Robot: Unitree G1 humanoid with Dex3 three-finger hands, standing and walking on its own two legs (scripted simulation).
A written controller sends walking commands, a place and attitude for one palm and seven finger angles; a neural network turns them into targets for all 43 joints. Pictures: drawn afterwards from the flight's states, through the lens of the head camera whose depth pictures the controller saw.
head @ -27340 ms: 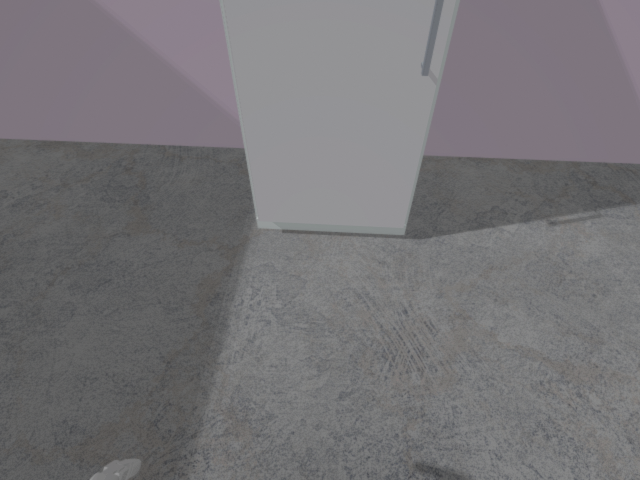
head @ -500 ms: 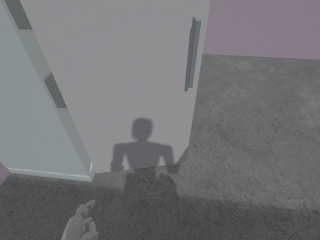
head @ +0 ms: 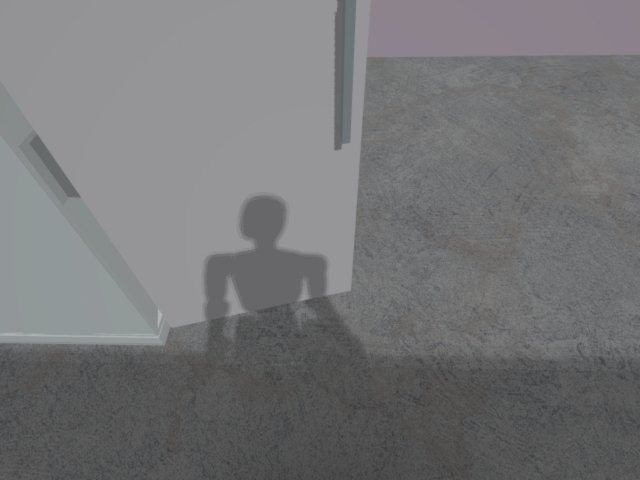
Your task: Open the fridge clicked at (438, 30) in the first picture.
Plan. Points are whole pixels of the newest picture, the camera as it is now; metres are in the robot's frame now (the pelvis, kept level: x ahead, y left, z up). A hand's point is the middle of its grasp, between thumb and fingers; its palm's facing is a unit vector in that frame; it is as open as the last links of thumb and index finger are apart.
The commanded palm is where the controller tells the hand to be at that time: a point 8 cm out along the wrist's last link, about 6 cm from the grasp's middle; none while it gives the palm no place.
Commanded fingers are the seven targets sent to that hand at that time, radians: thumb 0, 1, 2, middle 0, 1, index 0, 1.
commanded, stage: let the arm hang, fingers relaxed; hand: right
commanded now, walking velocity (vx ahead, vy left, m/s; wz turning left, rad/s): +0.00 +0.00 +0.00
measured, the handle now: (344, 72) +0.75 +0.00 +0.13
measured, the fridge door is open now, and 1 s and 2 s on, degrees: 76 76 76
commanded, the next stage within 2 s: look to check the result in 0.72 s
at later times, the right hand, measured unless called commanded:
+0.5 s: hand out of the picture +0.03 -0.20 -0.17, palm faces -0.02 +0.98 -0.18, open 7.3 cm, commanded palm none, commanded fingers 0.00 -0.90 -0.90 0.20 0.30 0.20 0.30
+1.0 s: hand out of the picture +0.04 -0.20 -0.17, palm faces -0.03 +0.99 -0.17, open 7.4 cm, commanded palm none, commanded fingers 0.00 -0.90 -0.90 0.20 0.30 0.20 0.30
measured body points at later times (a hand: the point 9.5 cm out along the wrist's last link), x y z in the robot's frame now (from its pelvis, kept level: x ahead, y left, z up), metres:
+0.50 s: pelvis +0.02 -0.03 +0.01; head +0.03 -0.03 +0.46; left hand +0.00 +0.18 -0.15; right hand +0.04 -0.25 -0.15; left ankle +0.02 +0.09 -0.73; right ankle +0.04 -0.12 -0.73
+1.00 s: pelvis +0.03 -0.04 +0.01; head +0.05 -0.04 +0.46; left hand +0.02 +0.18 -0.15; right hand +0.04 -0.25 -0.16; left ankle +0.02 +0.09 -0.73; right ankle +0.04 -0.12 -0.73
